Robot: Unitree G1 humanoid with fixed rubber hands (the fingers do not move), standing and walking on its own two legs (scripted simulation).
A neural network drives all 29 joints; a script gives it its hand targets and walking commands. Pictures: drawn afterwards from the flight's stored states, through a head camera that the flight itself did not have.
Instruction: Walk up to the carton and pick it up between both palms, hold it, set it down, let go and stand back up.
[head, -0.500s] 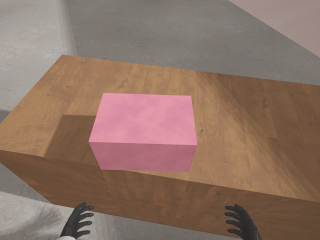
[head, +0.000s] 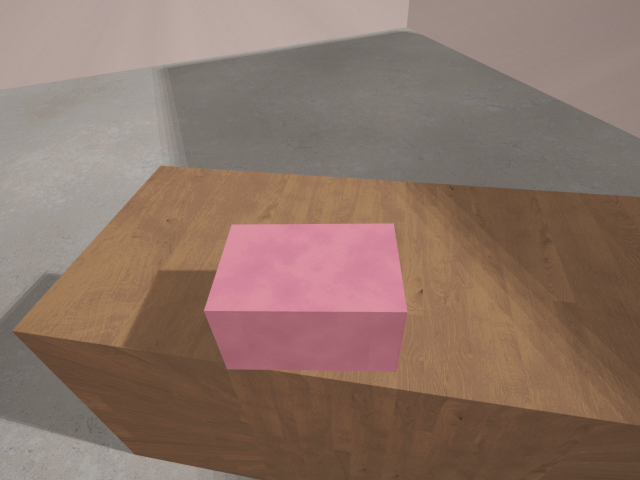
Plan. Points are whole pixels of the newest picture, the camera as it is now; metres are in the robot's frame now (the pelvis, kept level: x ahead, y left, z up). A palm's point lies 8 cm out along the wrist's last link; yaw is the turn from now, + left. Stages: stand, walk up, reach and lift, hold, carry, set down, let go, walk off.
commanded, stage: stand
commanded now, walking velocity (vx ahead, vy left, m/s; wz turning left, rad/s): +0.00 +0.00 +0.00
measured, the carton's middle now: (311, 295) +0.44 +0.04 -0.05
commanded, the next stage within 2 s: none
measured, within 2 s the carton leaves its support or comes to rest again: neither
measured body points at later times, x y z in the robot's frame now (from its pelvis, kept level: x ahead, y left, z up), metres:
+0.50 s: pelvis -0.03 +0.00 +0.00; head -0.07 +0.00 +0.45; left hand -0.08 +0.21 -0.16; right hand -0.07 -0.20 -0.17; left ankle +0.01 +0.12 -0.74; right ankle -0.02 -0.11 -0.74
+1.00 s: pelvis -0.04 +0.00 +0.00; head -0.07 +0.00 +0.45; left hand -0.11 +0.19 -0.17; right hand -0.09 -0.19 -0.17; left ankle +0.01 +0.12 -0.74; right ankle -0.02 -0.11 -0.74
